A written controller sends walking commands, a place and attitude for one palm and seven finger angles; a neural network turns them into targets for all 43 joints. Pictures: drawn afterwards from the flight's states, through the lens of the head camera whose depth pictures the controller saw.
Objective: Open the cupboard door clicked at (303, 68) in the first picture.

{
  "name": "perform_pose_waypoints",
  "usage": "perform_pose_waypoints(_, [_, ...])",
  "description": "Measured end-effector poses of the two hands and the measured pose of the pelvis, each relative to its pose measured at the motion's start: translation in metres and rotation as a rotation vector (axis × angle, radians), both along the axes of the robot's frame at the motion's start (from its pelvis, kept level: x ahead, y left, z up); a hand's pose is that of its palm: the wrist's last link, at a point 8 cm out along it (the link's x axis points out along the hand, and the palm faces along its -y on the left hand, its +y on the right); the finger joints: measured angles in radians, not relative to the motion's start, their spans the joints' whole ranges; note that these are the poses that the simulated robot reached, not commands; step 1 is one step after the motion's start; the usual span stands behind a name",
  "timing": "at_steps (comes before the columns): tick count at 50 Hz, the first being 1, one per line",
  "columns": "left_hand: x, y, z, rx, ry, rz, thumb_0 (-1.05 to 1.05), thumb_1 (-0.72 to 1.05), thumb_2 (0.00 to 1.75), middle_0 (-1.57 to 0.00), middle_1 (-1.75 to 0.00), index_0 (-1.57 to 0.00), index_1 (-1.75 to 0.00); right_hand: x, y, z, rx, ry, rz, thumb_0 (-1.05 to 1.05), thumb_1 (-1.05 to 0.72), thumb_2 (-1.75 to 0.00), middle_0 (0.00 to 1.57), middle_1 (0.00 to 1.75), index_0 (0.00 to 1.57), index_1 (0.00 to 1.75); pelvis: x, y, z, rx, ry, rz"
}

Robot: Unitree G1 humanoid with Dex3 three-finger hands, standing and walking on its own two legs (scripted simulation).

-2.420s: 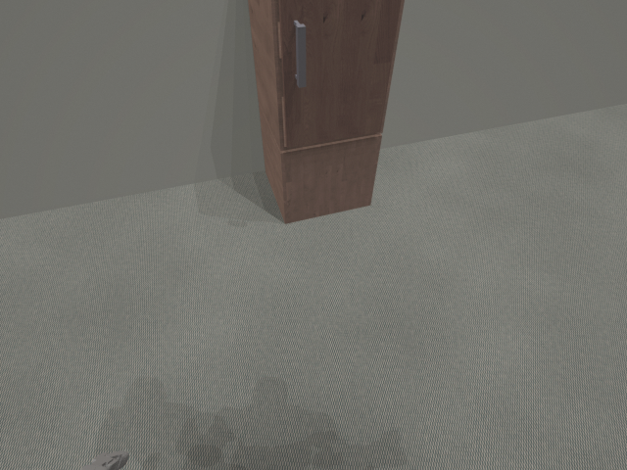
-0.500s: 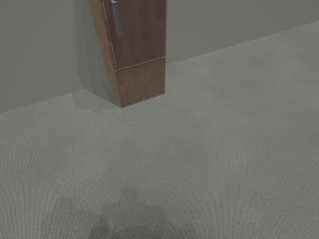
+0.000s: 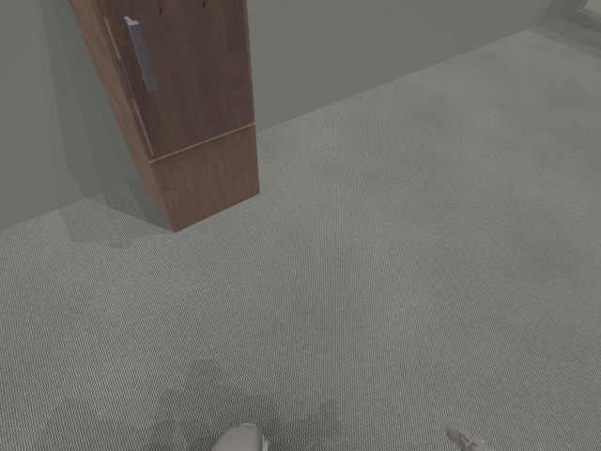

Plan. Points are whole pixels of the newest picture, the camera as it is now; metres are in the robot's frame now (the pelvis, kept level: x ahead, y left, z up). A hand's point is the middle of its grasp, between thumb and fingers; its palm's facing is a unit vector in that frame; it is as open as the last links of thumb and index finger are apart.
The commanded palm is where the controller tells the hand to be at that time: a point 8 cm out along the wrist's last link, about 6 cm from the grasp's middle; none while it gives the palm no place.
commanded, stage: walk to a spot facing it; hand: left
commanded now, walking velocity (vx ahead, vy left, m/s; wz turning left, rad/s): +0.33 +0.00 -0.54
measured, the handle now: (140, 55) +0.97 +0.57 +0.00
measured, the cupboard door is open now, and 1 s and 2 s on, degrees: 0 0 0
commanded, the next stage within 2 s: turn to face it in 1.44 s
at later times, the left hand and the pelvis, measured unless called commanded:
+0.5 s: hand (220, 325) +0.33 +0.19 -0.16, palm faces -0.31 -0.94 -0.17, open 7.4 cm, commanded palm none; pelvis +0.17 +0.05 +0.00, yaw -18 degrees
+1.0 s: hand (286, 266) +0.48 +0.09 -0.16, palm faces -0.42 -0.87 -0.24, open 7.2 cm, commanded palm none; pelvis +0.35 -0.07 +0.00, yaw -29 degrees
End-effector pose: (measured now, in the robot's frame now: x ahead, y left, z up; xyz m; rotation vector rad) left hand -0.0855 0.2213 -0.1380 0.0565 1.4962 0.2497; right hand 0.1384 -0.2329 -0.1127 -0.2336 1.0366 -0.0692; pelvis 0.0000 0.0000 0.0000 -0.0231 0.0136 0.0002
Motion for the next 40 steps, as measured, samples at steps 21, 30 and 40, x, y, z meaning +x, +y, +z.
perform_pose_waypoints(21, [0.376, 0.058, 0.012, -0.013, -0.337, -0.419, 0.00, 0.92, 0.90, -0.19, -0.30, -0.19, -0.29, -0.110, 0.070, -0.005, -0.003, 0.335, -0.505, 0.00, -0.93, -0.90, 0.20, 0.30, 0.20, 0.30, 0.142, 0.056, 0.007, 0.010, -0.037, -0.277])
perform_pose_waypoints(30, [0.488, -0.045, 0.000, -0.112, -0.329, -0.620, 0.00, 0.91, 0.90, -0.20, -0.30, -0.19, -0.29, -0.129, 0.114, -0.011, 0.144, 0.565, -0.668, 0.01, -0.91, -0.90, 0.20, 0.30, 0.20, 0.30, 0.208, 0.022, -0.003, 0.011, -0.024, -0.373])
perform_pose_waypoints(40, [0.558, -0.118, -0.014, -0.108, -0.358, -0.667, 0.00, 0.91, 0.90, -0.20, -0.30, -0.20, -0.29, -0.024, 0.040, -0.039, 0.180, 0.470, -0.741, 0.01, -0.91, -0.90, 0.20, 0.30, 0.20, 0.30, 0.281, -0.045, -0.016, 0.003, -0.049, -0.465])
